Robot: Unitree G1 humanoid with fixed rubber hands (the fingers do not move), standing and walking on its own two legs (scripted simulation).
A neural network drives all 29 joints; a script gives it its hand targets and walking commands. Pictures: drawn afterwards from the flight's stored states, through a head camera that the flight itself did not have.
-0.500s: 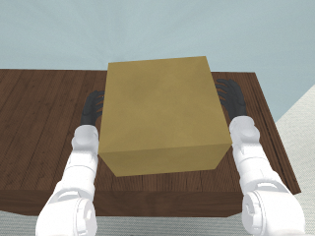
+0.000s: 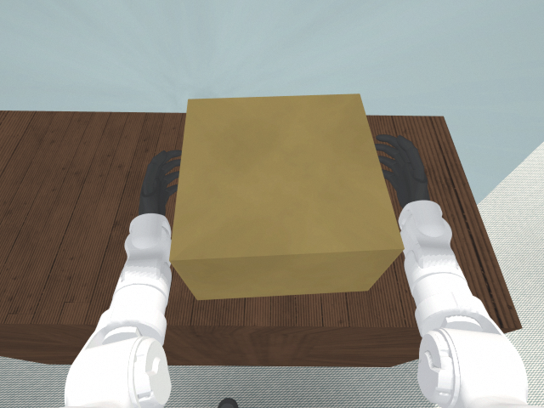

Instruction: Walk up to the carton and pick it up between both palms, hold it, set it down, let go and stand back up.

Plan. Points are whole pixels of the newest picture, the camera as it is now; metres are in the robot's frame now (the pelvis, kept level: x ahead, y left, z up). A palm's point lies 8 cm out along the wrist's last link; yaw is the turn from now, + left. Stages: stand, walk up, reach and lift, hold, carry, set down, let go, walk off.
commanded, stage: set down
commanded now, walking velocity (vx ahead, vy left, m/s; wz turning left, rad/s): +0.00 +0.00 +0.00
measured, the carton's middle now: (279, 196) +0.44 +0.02 -0.01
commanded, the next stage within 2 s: none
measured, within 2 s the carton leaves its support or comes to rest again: neither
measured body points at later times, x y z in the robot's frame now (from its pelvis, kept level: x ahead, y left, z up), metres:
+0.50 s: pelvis +0.00 +0.00 +0.00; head +0.10 +0.01 +0.44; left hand +0.40 +0.21 +0.01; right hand +0.44 -0.17 +0.04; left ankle +0.01 +0.15 -0.74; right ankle -0.04 -0.11 -0.74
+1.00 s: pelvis -0.03 +0.00 -0.02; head +0.08 +0.00 +0.42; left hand +0.38 +0.24 -0.01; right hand +0.43 -0.19 +0.03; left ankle +0.01 +0.15 -0.74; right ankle -0.04 -0.11 -0.74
